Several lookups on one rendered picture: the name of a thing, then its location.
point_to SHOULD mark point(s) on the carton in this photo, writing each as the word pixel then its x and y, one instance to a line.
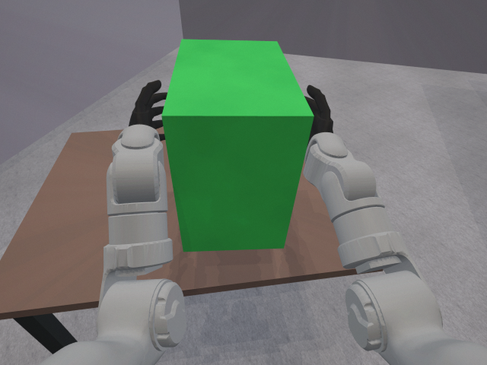
pixel 236 126

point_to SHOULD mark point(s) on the robot left hand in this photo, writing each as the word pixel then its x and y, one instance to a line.
pixel 143 112

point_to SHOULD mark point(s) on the robot right hand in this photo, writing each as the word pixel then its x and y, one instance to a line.
pixel 321 111

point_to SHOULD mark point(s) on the table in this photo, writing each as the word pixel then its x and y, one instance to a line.
pixel 54 262

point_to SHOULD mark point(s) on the robot right forearm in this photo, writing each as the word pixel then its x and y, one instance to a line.
pixel 348 187

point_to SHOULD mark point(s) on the robot right upper arm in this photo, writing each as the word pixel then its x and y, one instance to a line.
pixel 396 316

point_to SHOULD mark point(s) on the robot left forearm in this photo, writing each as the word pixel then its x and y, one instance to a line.
pixel 136 196

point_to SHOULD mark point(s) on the robot left upper arm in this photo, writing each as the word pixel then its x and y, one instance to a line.
pixel 137 322

